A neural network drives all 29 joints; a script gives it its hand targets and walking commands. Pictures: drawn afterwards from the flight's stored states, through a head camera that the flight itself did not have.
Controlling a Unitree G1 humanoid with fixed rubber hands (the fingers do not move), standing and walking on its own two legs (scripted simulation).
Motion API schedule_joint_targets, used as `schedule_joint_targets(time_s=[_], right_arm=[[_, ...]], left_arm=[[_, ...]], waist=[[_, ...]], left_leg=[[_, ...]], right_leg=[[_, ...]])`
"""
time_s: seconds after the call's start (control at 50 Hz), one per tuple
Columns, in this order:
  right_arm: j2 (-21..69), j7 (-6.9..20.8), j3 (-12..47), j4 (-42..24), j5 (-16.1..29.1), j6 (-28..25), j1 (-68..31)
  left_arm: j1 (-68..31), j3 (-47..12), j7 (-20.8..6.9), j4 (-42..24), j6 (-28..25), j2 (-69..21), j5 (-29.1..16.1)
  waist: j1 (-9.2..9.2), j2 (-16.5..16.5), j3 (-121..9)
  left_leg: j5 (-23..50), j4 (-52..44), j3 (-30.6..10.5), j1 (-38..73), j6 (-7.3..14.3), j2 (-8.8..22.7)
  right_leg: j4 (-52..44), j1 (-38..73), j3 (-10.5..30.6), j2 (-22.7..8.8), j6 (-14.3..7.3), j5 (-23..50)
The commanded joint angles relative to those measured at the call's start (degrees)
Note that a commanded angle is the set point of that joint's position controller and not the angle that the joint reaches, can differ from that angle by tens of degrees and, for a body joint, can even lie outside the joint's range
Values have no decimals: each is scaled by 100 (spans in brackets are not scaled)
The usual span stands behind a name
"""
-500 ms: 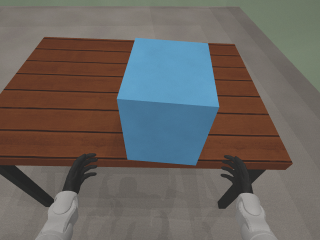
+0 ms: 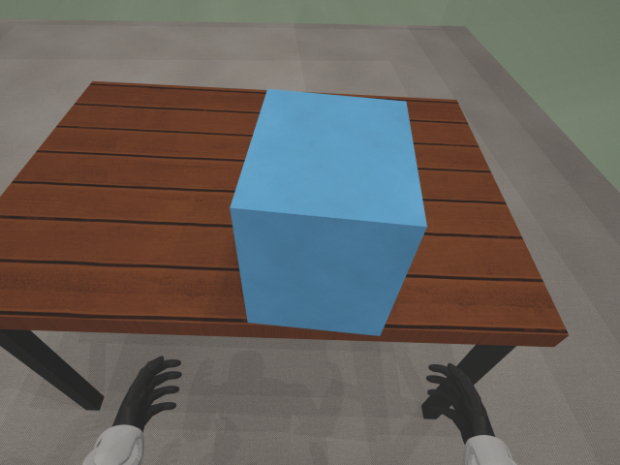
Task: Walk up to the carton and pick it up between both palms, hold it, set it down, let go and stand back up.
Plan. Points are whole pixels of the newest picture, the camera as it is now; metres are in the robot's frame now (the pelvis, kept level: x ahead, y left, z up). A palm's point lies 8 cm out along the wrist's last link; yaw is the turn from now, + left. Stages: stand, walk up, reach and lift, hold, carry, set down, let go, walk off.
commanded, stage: set down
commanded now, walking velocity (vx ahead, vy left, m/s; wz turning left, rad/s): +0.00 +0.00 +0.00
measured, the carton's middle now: (324, 214) +0.49 -0.03 +0.02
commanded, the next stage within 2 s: let go in 0.28 s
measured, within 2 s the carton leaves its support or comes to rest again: neither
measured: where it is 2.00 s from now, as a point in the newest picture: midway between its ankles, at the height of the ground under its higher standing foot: outside the picture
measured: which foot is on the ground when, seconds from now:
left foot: down 0.00-1.00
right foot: down 0.00-1.00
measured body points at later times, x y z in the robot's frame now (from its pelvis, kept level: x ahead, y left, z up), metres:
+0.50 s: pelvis +0.00 +0.00 +0.00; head +0.01 +0.02 +0.45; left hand +0.17 +0.24 -0.09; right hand +0.16 -0.22 -0.09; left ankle -0.04 +0.10 -0.74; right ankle +0.01 -0.10 -0.74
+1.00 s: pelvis -0.01 +0.00 -0.01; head -0.01 +0.00 +0.44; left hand +0.12 +0.25 -0.11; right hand +0.09 -0.27 -0.12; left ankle -0.04 +0.10 -0.74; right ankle +0.01 -0.10 -0.74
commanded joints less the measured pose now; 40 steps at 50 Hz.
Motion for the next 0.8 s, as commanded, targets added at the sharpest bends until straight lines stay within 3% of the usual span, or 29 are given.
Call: schedule_joint_targets(time_s=[0.0, 0.14, 0.16, 0.28, 0.36, 0.44, 0.46, 0.64, 0.76, 0.78], right_arm=[[-590, 28, -206, -765, -160, -104, -416], [-556, 78, -216, -816, -298, -41, -206], [-552, 67, -220, -671, -337, 7, -56], [-572, 164, -300, -692, -434, 118, -94], [-565, 216, -303, -844, -487, 246, -84], [-650, 256, -367, -744, -515, 250, 91], [-661, 248, -349, -750, -550, 244, 112], [-695, 261, -444, -910, -633, 298, 95], [-766, 287, -391, -1011, -580, 382, 214], [-1168, 193, -543, -703, -676, 1148, 517]], left_arm=[[-482, 222, 58, -942, 59, 531, 134], [-177, 354, 52, -1076, 396, 532, 298], [-76, 329, 38, -1106, 471, 469, 316], [-68, 359, 107, -1319, 764, 433, 464], [-80, 405, 146, -1343, 1006, 447, 464], [102, 425, 165, -1455, 1120, 429, 564], [110, 406, 144, -1431, 1141, 409, 583], [82, 294, 179, -1558, 1278, 256, 558], [94, 358, 208, -1611, 1348, 216, 677], [1187, 649, 72, -952, 922, 605, 1224]], waist=[[-48, 182, -730], [47, 145, -636], [-34, 206, -504], [50, 314, -417], [18, 138, -369], [44, 322, -530], [28, 164, -537], [71, 173, -301], [105, 134, -341], [249, 949, -396]], left_leg=[[1882, -302, 83, -107, -217, 74], [1941, -329, 147, -149, -206, 76], [1950, -359, 170, -130, -210, 70], [1621, -452, 197, -218, -267, 123], [1455, -451, 251, -329, -171, 116], [1854, -364, 226, -225, -266, 142], [1771, -352, 239, -182, -274, 113], [1319, -412, 234, -412, -217, 156], [1220, -415, 239, -475, -227, 118], [1710, 104, -97, -278, -73, 657]], right_leg=[[-264, 576, 156, -164, 38, 1052], [-331, 763, 181, -184, 95, 1247], [-351, 717, 194, -221, 107, 1301], [-397, 587, 76, -169, 59, 732], [-329, 519, 84, -213, 102, 802], [-265, 576, 47, -179, 84, 1032], [-257, 585, 35, -170, 104, 1026], [-262, 447, 57, -169, 75, 633], [-207, 645, 133, -215, 58, 768], [95, -345, 619, -815, 144, 2129]])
